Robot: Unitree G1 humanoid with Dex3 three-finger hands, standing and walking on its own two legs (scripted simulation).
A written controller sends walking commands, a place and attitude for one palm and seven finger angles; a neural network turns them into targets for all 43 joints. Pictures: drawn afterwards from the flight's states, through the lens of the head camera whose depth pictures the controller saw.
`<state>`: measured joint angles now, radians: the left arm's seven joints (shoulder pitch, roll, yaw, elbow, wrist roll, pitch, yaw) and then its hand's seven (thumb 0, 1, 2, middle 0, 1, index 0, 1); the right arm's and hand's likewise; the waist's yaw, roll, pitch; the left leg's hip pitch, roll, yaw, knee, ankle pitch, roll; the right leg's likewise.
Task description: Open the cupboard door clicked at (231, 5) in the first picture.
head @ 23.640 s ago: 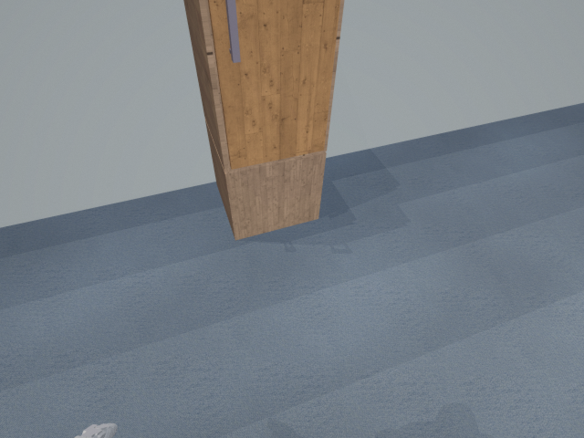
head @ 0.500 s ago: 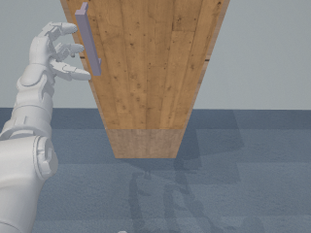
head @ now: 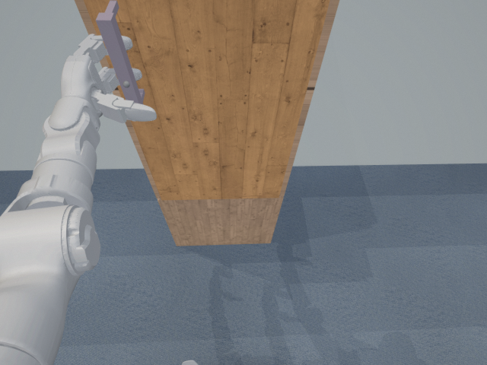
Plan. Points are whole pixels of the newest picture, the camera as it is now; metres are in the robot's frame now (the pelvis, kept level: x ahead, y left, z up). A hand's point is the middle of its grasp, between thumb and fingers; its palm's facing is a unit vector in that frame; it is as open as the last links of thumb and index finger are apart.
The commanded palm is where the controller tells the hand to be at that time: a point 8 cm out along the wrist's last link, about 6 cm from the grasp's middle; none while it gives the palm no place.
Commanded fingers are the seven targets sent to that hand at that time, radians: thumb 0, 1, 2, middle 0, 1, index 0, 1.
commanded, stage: slide the fingers in behind the handle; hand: left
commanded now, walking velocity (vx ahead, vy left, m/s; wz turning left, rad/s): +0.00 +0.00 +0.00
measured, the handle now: (126, 64) +0.57 +0.14 +0.17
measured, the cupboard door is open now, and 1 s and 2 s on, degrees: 0 0 30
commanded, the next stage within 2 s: close the thumb around the handle in 0.46 s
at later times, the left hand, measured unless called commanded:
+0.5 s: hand (134, 85) +0.52 +0.13 +0.16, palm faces -0.03 -1.00 -0.01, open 14.0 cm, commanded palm +0.50 +0.18 +0.16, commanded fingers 0.00 -0.50 0.30 -0.30 -1.20 -0.30 -1.20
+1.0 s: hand (135, 84) +0.51 +0.12 +0.17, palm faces -0.03 -1.00 +0.01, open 8.7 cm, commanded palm +0.49 +0.18 +0.16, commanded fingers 0.00 0.79 0.85 -0.39 -1.34 -0.39 -1.34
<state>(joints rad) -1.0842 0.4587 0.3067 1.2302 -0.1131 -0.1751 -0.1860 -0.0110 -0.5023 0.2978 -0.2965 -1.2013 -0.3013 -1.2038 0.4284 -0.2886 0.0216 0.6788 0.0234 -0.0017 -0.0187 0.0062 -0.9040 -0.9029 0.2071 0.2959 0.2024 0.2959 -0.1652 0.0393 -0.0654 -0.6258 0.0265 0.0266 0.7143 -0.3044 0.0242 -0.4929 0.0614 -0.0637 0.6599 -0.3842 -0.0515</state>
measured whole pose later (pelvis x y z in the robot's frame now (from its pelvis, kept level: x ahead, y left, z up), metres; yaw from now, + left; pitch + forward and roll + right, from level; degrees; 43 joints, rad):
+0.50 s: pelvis +0.01 -0.01 +0.00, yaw +0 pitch +12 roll -1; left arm -1.04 0.42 0.30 1.19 -0.10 -0.19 -0.15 -0.01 -0.50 0.30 -0.30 -1.20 -0.30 -1.21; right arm 0.43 -0.28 0.01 0.67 0.02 0.00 -0.01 0.01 -0.90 -0.90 0.21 0.30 0.20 0.30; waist -0.15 0.04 -0.07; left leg -0.60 0.03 0.03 0.69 -0.30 0.02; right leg -0.47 0.06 -0.06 0.64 -0.39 -0.06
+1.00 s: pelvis +0.01 +0.00 +0.00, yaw +0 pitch +11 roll -1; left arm -1.00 0.39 0.30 1.16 -0.11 -0.19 -0.15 0.00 0.26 0.62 -0.35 -1.28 -0.35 -1.29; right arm 0.43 -0.28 0.01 0.67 0.02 0.01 -0.01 0.01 -0.90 -0.90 0.21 0.30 0.20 0.30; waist -0.14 0.05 -0.08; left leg -0.57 0.02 0.04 0.68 -0.31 0.02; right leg -0.45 0.06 -0.05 0.64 -0.39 -0.06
